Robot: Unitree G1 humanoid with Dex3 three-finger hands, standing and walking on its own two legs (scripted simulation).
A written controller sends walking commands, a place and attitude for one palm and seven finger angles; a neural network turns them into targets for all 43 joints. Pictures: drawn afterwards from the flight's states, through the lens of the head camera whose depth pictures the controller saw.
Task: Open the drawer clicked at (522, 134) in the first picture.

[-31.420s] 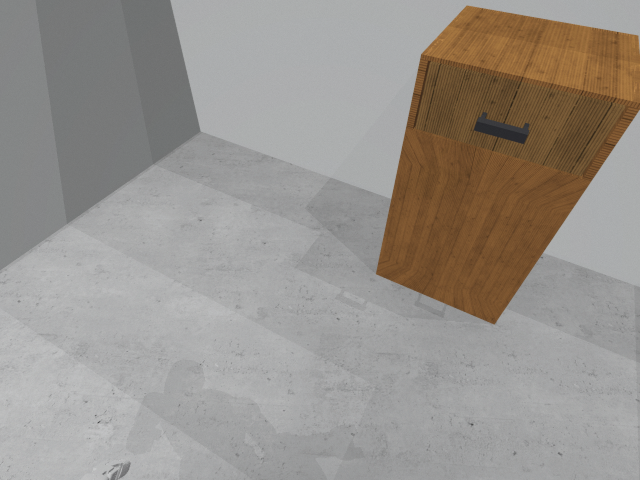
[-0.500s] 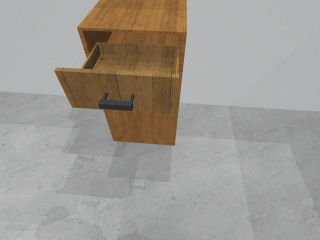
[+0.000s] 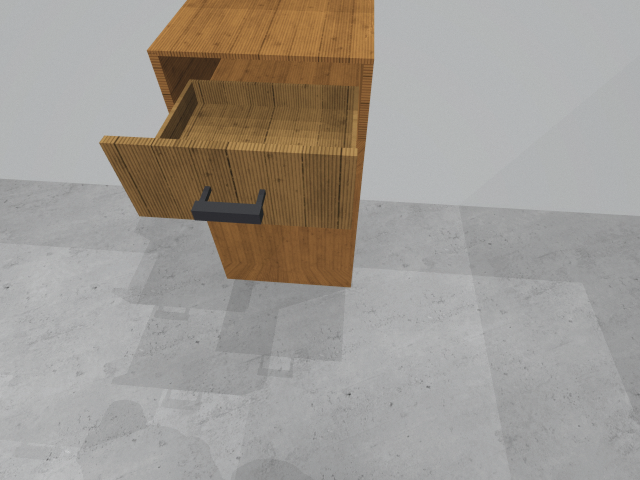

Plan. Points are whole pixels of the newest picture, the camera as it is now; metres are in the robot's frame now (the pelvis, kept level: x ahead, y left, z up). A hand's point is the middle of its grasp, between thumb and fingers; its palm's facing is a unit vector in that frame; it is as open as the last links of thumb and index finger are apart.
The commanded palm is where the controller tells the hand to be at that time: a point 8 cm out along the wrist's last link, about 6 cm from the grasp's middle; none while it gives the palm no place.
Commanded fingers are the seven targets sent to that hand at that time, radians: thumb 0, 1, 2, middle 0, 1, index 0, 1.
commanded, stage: stand and wait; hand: left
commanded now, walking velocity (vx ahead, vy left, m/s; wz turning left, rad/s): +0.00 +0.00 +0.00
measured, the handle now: (231, 203) +0.54 +0.19 -0.01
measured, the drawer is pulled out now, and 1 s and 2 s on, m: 0.29 0.29 0.29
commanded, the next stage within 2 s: none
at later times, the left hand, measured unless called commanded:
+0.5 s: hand out of the picture +0.06 +0.19 -0.17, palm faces +0.03 -0.97 -0.25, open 7.4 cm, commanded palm none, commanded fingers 0.00 0.90 0.90 -0.20 -0.30 -0.20 -0.30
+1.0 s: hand out of the picture +0.08 +0.22 -0.16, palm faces +0.01 -0.96 -0.29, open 7.4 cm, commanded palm none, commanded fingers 0.00 0.90 0.90 -0.20 -0.30 -0.20 -0.30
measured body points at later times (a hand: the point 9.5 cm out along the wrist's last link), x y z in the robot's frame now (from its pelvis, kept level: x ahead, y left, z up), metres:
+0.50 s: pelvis +0.01 -0.01 +0.00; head +0.04 -0.01 +0.45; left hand +0.06 +0.24 -0.15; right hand +0.03 -0.25 -0.16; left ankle -0.02 +0.13 -0.74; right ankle +0.04 -0.10 -0.74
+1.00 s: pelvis +0.01 +0.00 +0.00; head +0.04 -0.01 +0.45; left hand +0.08 +0.27 -0.14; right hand +0.05 -0.27 -0.15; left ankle -0.02 +0.13 -0.74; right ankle +0.04 -0.10 -0.74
